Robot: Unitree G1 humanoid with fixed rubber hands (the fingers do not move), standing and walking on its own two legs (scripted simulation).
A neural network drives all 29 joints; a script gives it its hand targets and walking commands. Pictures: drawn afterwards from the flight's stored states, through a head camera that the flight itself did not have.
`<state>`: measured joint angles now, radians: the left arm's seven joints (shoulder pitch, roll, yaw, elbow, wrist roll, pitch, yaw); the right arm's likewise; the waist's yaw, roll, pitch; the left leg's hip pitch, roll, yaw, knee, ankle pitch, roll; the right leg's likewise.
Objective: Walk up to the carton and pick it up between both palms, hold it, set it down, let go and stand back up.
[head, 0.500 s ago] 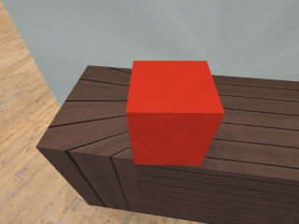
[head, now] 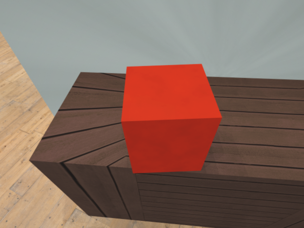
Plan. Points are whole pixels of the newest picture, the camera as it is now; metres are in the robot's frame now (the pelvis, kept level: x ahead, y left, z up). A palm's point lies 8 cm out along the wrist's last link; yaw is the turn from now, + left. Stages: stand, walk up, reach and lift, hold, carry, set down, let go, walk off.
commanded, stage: walk up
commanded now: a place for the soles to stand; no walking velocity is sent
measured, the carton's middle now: (165, 121) +0.40 -0.04 +0.06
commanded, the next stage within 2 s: reach and lift in 0.70 s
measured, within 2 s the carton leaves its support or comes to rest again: neither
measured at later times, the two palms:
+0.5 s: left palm out of the picture +0.03 +0.23 -0.13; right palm out of the picture +0.05 -0.25 -0.14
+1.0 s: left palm (86, 212) +0.20 +0.20 -0.08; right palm out of the picture +0.15 -0.25 -0.11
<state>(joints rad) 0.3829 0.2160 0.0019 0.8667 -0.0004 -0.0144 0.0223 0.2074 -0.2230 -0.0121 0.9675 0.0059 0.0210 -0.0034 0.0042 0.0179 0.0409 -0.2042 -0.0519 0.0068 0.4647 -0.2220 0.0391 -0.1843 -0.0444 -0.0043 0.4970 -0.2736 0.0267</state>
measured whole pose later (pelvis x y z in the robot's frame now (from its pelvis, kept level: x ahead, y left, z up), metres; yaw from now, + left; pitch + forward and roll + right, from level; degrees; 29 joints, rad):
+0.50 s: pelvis +0.01 -0.01 +0.00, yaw -3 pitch -2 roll +1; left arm 0.36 0.19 -0.01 0.93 0.00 -0.01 0.03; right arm 0.22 -0.21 0.00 0.98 0.01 0.01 -0.02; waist 0.00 0.01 0.04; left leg -0.17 -0.02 0.06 0.45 -0.24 0.02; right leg -0.18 -0.01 0.05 0.49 -0.27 0.01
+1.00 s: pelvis -0.02 -0.03 -0.02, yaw -2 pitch -4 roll -1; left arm 0.01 0.22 0.07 0.35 0.06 0.57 -0.04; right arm 0.02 -0.19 0.02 0.69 0.12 0.10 0.00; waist -0.03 0.00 0.18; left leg -0.30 0.03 0.02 0.69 -0.33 -0.01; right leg -0.27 0.02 -0.02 0.68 -0.34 -0.02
